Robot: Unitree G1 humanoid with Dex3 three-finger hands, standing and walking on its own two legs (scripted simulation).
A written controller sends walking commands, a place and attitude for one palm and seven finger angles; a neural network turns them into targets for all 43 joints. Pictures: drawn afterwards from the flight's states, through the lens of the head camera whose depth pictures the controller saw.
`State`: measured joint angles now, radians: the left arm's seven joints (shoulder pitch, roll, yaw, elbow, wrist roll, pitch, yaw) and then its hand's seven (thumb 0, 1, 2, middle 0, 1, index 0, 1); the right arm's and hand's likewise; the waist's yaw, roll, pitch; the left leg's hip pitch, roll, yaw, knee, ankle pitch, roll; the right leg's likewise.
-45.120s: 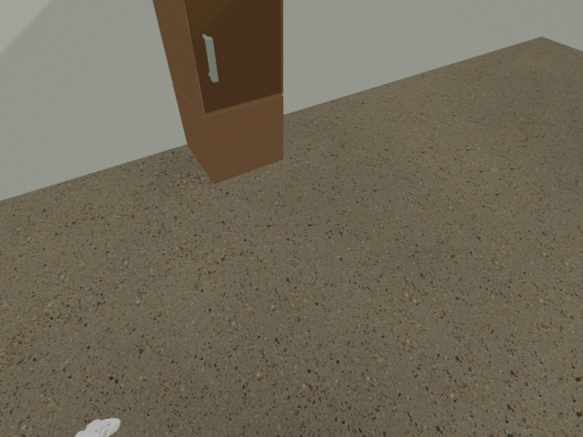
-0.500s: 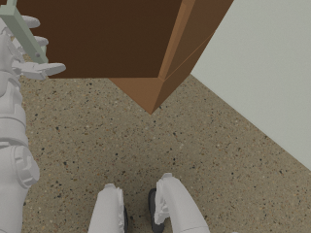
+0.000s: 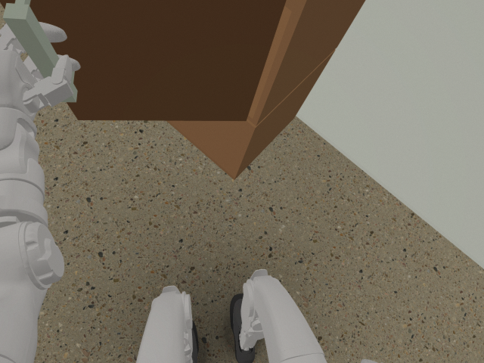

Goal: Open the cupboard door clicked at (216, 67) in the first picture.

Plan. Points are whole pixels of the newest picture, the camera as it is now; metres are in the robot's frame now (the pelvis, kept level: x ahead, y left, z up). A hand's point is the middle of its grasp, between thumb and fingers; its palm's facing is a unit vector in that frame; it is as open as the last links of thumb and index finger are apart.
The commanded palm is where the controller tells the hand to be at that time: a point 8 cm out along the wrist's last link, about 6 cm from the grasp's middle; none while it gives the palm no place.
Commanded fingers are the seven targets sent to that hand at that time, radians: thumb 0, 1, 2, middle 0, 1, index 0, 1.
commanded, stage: pull the door open along its arc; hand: left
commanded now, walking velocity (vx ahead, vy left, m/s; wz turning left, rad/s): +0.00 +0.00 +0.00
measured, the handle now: (49, 49) +0.58 +0.25 +0.04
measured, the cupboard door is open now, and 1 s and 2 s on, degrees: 46 85 91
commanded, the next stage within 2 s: open thumb and fingers to let go in 1.08 s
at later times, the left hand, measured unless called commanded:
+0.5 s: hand (70, 127) +0.45 +0.21 +0.04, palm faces +0.00 -1.00 -0.01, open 6.0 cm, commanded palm +0.41 +0.25 +0.04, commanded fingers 0.00 0.90 0.90 -0.40 -1.35 -0.40 -1.35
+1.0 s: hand (149, 208) +0.34 +0.10 +0.04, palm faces +0.46 -0.89 +0.01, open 6.1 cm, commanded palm +0.27 +0.12 +0.04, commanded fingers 0.00 0.90 0.90 -0.40 -1.35 -0.40 -1.35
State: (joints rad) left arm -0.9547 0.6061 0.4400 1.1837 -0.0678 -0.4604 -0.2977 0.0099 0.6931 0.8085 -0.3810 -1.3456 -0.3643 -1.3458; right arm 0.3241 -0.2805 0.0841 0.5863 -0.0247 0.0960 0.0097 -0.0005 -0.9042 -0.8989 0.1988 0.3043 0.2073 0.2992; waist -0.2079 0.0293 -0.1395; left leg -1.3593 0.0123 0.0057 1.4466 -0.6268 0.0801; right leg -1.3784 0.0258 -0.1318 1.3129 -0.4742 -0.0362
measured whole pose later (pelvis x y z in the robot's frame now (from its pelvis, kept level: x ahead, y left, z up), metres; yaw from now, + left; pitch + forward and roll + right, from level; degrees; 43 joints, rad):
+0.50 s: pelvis +0.02 +0.00 +0.03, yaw +0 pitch +28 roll -4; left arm -0.54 0.40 0.34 0.83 -0.18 -0.47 -0.28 0.01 0.69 0.72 -0.34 -1.33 -0.35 -1.35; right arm 0.32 -0.26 0.04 0.56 0.02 0.10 0.03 0.00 -0.90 -0.90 0.20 0.30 0.21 0.30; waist -0.13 0.02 -0.18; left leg -1.20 0.01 0.04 1.33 -0.62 0.08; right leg -1.24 0.03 -0.09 1.23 -0.47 -0.03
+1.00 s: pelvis +0.02 -0.02 +0.03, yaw +4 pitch +23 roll -1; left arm -0.09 -0.06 -0.08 0.46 0.09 -0.55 0.55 0.00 0.68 0.75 -0.31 -1.33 -0.33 -1.32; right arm 0.17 -0.18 0.01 0.58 -0.08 0.03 0.07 0.00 -0.91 -0.90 0.20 0.30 0.21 0.30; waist -0.01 0.00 -0.20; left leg -1.10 -0.03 0.01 1.31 -0.61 0.04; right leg -1.14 0.00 -0.11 1.25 -0.51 -0.07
